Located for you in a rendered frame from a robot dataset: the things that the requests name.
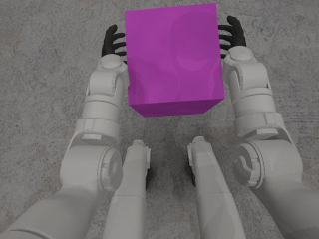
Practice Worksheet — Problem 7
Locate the right robot thigh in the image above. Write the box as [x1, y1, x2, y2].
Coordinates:
[187, 140, 246, 239]

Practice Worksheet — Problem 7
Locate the robot right hand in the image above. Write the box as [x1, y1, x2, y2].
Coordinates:
[218, 15, 247, 59]

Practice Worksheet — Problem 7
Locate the robot left upper arm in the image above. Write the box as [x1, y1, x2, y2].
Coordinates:
[0, 145, 124, 239]

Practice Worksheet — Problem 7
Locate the robot left hand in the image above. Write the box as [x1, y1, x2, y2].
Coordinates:
[101, 24, 127, 64]

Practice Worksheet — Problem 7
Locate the left robot forearm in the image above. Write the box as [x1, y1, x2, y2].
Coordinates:
[60, 54, 130, 182]

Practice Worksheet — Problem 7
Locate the right robot forearm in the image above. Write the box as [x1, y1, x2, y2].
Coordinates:
[221, 46, 303, 174]

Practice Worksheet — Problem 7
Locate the robot right foot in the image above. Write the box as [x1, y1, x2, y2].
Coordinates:
[187, 156, 196, 187]

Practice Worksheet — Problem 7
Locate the robot right upper arm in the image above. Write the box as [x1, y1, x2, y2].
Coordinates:
[232, 139, 319, 239]

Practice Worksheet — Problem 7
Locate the carton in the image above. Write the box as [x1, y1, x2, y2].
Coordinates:
[125, 3, 225, 118]

